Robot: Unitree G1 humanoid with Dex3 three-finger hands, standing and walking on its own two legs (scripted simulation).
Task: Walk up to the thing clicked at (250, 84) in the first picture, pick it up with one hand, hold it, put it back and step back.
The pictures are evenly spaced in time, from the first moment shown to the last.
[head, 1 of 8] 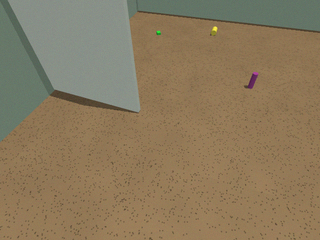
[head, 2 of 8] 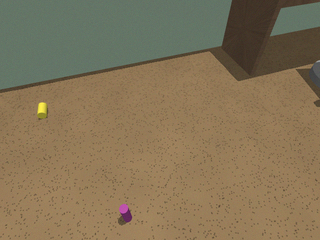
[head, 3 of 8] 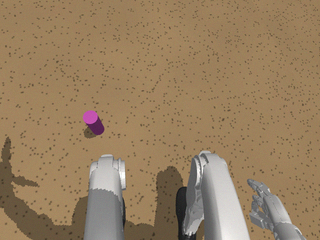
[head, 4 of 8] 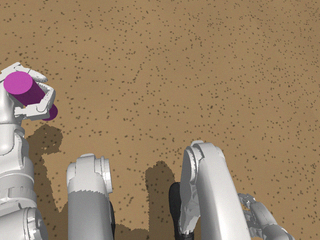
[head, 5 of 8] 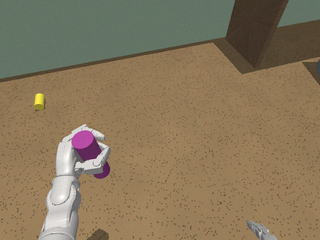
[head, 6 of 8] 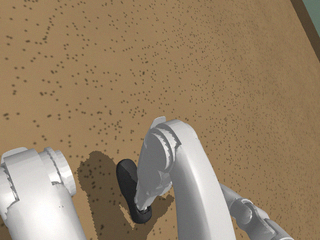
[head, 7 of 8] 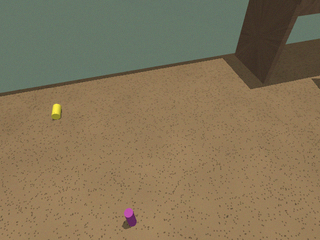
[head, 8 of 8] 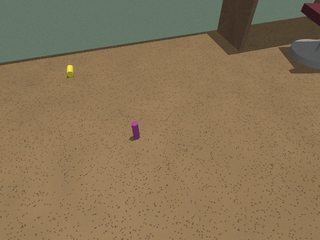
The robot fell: no
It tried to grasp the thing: yes
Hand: left
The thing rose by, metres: 0.69
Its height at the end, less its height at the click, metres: +0.00
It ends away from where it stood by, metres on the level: 0.01
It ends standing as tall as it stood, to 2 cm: yes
